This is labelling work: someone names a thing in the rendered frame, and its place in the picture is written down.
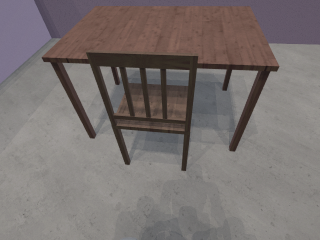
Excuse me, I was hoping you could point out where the chair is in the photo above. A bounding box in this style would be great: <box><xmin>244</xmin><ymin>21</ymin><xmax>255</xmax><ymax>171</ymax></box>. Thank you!
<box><xmin>86</xmin><ymin>50</ymin><xmax>199</xmax><ymax>171</ymax></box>

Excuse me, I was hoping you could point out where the table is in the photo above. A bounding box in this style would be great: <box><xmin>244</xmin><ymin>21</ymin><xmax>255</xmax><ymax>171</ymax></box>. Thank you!
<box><xmin>41</xmin><ymin>6</ymin><xmax>280</xmax><ymax>152</ymax></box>

